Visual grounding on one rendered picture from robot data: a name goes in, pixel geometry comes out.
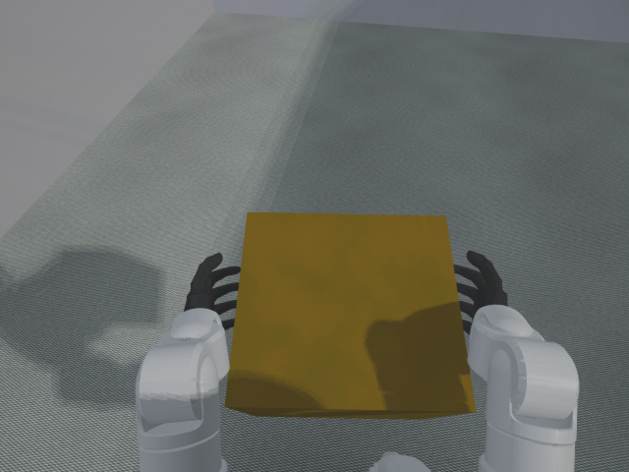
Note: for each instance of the right robot hand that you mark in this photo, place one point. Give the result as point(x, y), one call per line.
point(489, 285)

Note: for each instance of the left robot forearm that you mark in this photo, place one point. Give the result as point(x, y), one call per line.
point(177, 396)

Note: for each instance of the left robot hand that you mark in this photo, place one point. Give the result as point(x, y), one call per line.
point(202, 295)

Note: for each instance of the carton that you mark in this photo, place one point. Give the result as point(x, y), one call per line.
point(348, 316)

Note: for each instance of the right robot forearm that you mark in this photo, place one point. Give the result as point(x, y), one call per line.
point(531, 396)

